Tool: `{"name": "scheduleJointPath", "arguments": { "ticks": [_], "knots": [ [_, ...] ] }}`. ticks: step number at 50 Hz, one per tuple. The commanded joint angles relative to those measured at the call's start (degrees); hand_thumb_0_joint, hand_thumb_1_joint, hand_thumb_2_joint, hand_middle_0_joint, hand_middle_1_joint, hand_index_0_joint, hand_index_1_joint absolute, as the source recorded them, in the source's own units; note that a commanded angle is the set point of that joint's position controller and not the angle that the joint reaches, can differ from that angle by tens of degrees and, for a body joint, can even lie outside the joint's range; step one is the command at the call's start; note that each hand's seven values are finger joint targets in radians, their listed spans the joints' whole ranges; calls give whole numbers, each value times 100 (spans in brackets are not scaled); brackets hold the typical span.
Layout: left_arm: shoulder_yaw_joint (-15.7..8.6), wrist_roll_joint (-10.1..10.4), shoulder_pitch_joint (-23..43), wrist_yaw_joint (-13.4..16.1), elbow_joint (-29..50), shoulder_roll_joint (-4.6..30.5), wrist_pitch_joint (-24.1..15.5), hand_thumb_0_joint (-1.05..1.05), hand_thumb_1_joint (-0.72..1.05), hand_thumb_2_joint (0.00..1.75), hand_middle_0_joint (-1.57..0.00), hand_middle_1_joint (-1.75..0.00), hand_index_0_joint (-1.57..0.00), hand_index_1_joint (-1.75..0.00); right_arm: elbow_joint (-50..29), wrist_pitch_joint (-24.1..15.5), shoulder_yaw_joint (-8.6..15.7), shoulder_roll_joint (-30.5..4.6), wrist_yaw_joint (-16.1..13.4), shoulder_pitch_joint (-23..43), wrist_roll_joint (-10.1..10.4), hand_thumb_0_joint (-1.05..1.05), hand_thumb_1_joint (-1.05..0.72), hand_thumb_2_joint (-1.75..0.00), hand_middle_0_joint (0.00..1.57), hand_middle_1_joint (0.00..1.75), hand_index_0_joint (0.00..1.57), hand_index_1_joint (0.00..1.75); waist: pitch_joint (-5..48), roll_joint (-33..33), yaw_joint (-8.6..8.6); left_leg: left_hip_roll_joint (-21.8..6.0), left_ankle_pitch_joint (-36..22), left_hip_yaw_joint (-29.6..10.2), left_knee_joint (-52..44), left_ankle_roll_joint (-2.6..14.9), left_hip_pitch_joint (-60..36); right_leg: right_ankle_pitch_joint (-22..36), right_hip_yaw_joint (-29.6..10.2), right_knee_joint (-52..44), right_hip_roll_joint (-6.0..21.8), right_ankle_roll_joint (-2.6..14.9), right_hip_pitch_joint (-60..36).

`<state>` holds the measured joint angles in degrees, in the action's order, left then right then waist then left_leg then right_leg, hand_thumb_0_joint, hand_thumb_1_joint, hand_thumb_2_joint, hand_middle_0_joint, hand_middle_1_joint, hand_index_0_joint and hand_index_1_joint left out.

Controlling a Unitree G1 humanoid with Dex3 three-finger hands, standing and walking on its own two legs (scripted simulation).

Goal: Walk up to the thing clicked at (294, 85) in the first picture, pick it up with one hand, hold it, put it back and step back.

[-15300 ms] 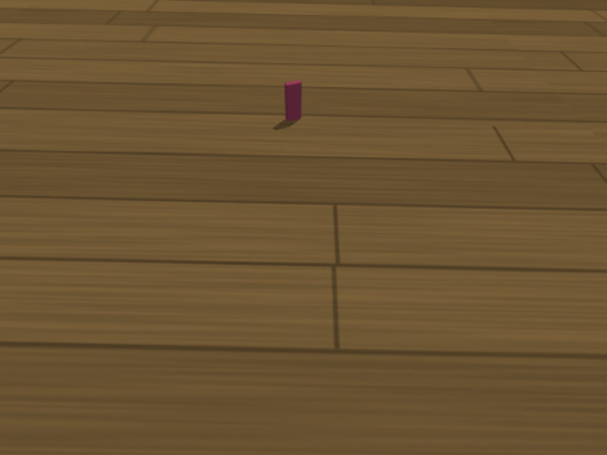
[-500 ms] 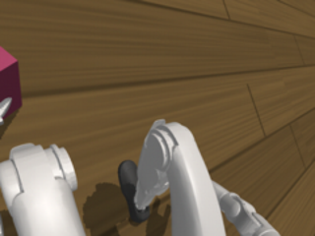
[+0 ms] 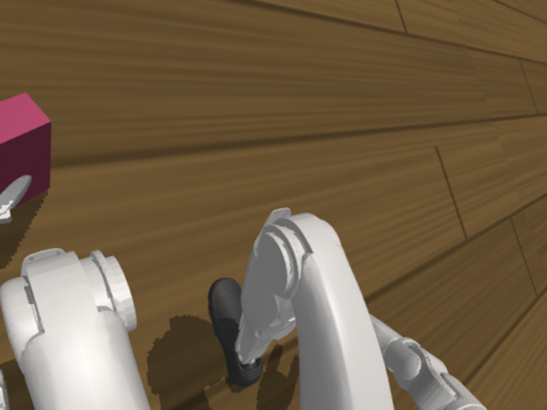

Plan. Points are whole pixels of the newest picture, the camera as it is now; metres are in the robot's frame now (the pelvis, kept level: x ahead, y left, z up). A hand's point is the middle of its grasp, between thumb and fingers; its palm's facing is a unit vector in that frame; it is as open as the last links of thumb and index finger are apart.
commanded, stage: settle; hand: left
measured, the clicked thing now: (1, 170) +0.44 +0.24 -0.17
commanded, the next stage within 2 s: lift in 1.58 s
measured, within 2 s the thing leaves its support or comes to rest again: neither
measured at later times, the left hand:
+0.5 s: hand out of the picture +0.41 +0.27 -0.06, palm faces +0.20 -0.98 -0.06, open 8.1 cm
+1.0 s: hand out of the picture +0.42 +0.26 +0.02, palm faces +0.20 -0.98 -0.05, open 8.2 cm
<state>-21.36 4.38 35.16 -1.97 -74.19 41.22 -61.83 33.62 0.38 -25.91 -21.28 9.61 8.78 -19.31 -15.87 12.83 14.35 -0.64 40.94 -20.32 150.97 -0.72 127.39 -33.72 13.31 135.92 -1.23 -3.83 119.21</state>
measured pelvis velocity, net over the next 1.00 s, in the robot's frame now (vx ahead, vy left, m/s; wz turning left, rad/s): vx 0.02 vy -0.01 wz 0.16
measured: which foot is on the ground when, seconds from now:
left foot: down 0.00-1.00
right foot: down 0.00-1.00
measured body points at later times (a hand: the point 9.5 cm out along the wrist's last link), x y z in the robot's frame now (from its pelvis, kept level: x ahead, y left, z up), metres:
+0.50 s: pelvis +0.01 +0.00 +0.02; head +0.20 +0.14 +0.40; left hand +0.39 +0.32 -0.05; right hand +0.19 -0.24 -0.05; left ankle +0.08 +0.12 -0.26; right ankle +0.15 -0.12 -0.26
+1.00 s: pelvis +0.02 -0.01 +0.06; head +0.21 +0.08 +0.46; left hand +0.40 +0.31 +0.03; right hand +0.22 -0.25 -0.05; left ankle +0.08 +0.12 -0.26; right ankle +0.15 -0.13 -0.26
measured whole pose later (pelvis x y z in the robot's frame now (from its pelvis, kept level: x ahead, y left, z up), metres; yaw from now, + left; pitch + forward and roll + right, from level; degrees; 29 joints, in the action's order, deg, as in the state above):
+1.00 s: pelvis +0.02 -0.01 +0.06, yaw +9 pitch +31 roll -7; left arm -16.9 7.4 31.6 -10.9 -46.4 22.9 -35.7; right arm 35.8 3.2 -4.6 -17.4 4.8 -2.4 -4.3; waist 5.5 0.4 6.7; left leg -1.1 40.7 -7.3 135.2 -0.6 126.3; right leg -38.3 3.9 130.0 2.4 -1.2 123.2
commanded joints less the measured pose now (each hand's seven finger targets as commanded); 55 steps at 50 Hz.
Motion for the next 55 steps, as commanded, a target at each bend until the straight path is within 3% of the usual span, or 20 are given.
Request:
{"name": "scheduleJointPath", "arguments": {
  "ticks": [1,5,6,8,12,16,21,25,29,30,32,38,39,41,42,46,47,48,50,55],
  "knots": [
    [-60,43,1169,7,1177,777,-294,0,48,116,-124,-124,-122,-126,-67,40,804,-1969,-85,-384,59,0,-92,-90,20,30,20,30,3748,-3163,418,-212,-824,609,-2057,-122,-2466,1017,514,-845,-246,458,-1627],
    [62,63,1039,-27,1567,554,-69,0,43,116,-126,-126,-124,-128,-34,55,972,-1896,-84,-539,144,0,-92,-90,20,30,20,30,3944,-3124,324,-183,-808,728,-2081,-90,-2428,1037,420,-935,-233,461,-1679],
    [242,68,1180,-49,1739,417,-22,0,44,115,-126,-126,-125,-128,-67,58,985,-1855,-76,-523,182,0,-92,-90,20,30,20,30,3946,-3153,348,-169,-741,727,-2123,-83,-2360,977,413,-944,-227,465,-1636],
    [47,30,915,-25,1832,568,133,0,43,116,-128,-128,-126,-130,-50,69,1114,-1841,-76,-634,240,0,-91,-90,20,30,20,30,4067,-3126,171,-166,-695,785,-2196,-63,-2311,916,349,-965,-209,483,-1641],
    [274,69,1134,-69,2278,217,401,0,42,116,-129,-130,-128,-131,-38,89,1324,-1760,-77,-779,394,0,-91,-90,20,30,20,30,4102,-3098,159,-137,-418,815,-2341,-33,-2256,718,279,-1033,-167,495,-1354],
    [425,59,1147,-133,2726,13,716,0,38,117,-132,-133,-131,-134,-40,136,1535,-1638,-91,-1006,567,0,-91,-90,20,30,20,30,4383,-3252,25,-114,-496,854,-2537,-32,-2357,714,183,-1012,-117,538,-1197],
    [411,86,1024,-215,3348,-208,1139,0,35,118,-133,-135,-132,-137,-80,225,1853,-1478,-142,-1243,798,0,-91,-90,20,30,20,30,4786,-3188,-231,-56,-596,1017,-2689,6,-2430,725,-2,-1131,-66,572,-1137],
    [478,169,1046,-315,3404,-482,1495,0,31,120,-136,-139,-136,-141,-109,254,2062,-1371,-214,-1298,1029,0,-91,-90,20,30,20,30,4634,-2930,-258,-25,-173,1080,-2898,71,-2181,356,-117,-1268,-17,592,-855],
    [408,230,958,-458,3678,-482,1679,0,29,119,-137,-141,-137,-142,-108,272,2184,-1201,-274,-1444,1169,0,-91,-90,20,30,20,30,5106,-2748,-407,28,-300,1258,-2921,126,-2170,370,-243,-1401,-3,580,-1174],
    [612,249,948,-532,3618,-719,1744,0,31,120,-137,-140,-136,-142,-101,274,2214,-1163,-288,-1454,1202,0,-91,-90,20,30,20,30,5083,-2643,-327,40,-305,1300,-2932,140,-2125,363,-271,-1447,0,574,-1204],
    [367,270,904,-569,3548,-536,1824,0,27,122,-138,-143,-138,-144,-111,257,2279,-1112,-347,-1460,1276,0,-91,-90,20,30,20,30,5095,-2376,-419,50,-213,1380,-2937,189,-1975,246,-341,-1580,-6,565,-1269],
    [277,398,1074,-758,3932,-618,2000,0,26,125,-140,-145,-139,-147,-115,237,2447,-998,-457,-1594,1421,0,-91,-90,20,30,20,30,5623,-2357,-602,66,-602,1538,-3075,177,-2264,452,-490,-1646,44,586,-1523],
    [351,370,967,-792,3716,-743,2050,0,27,125,-140,-145,-139,-147,-119,229,2453,-963,-463,-1594,1437,0,-91,-90,20,30,20,30,5545,-2347,-549,65,-643,1539,-3100,181,-2257,488,-494,-1665,57,587,-1485],
    [188,417,1114,-809,3894,-665,2076,0,25,125,-141,-146,-141,-148,-118,205,2511,-934,-505,-1634,1469,0,-91,-90,20,30,20,30,5682,-2255,-633,61,-643,1577,-3111,192,-2321,468,-543,-1739,58,591,-1547],
    [282,410,1076,-843,3811,-772,2107,0,22,124,-139,-145,-139,-147,-153,208,2522,-918,-516,-1604,1485,0,-91,-90,20,30,20,30,5678,-2290,-611,72,-635,1594,-3153,192,-2345,451,-559,-1754,75,592,-1536],
    [181,410,1162,-877,3991,-783,2192,0,23,126,-141,-146,-140,-148,-123,169,2605,-836,-555,-1731,1511,0,-91,-90,20,30,20,30,5841,-2127,-674,73,-837,1679,-3173,212,-2323,602,-655,-1864,92,580,-1817],
    [313,410,968,-915,3738,-987,2243,0,22,125,-140,-146,-140,-148,-140,167,2620,-834,-564,-1717,1531,0,-91,-90,20,30,20,30,5815,-2067,-645,79,-890,1681,-3207,218,-2417,651,-662,-1907,104,579,-1785],
    [273,413,1262,-923,4042,-912,2231,0,22,125,-141,-146,-140,-148,-134,151,2646,-817,-568,-1796,1528,0,-91,-90,20,30,20,30,5944,-2101,-620,70,-901,1692,-3195,211,-2435,659,-687,-1914,99,584,-1815],
    [176,366,1099,-926,3912,-817,2272,0,20,126,-141,-147,-140,-149,-101,152,2677,-799,-598,-1797,1542,0,-91,-90,20,30,20,30,5894,-2097,-728,72,-961,1724,-3269,213,-2500,664,-721,-1962,118,589,-1878],
    [212,418,1151,-975,3785,-1059,2316,0,18,125,-140,-145,-140,-147,-186,107,2718,-778,-619,-1785,1580,0,-91,-90,20,30,20,30,5893,-2037,-670,82,-848,1689,-3437,215,-2569,536,-705,-2037,137,606,-1813]
  ]
}}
